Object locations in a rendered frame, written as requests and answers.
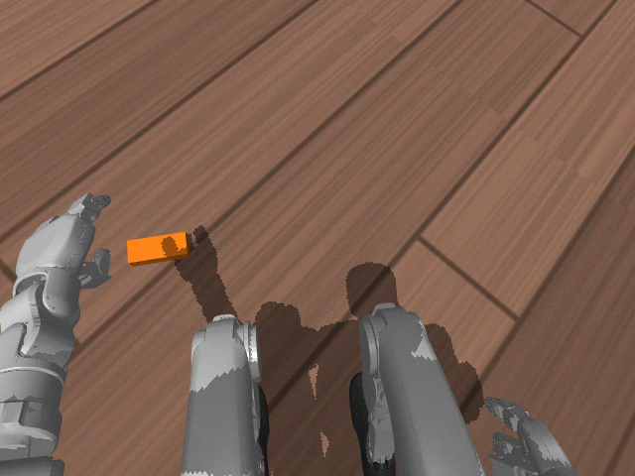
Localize left robot hand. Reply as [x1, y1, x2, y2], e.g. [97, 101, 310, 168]
[16, 192, 112, 290]

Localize left robot arm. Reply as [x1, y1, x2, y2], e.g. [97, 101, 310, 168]
[0, 267, 81, 476]

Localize right robot hand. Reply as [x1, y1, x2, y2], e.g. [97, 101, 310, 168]
[484, 397, 572, 476]

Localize right robot foot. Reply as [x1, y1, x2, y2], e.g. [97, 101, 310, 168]
[349, 372, 396, 476]

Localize small box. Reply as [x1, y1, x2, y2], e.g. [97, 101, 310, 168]
[127, 232, 191, 267]

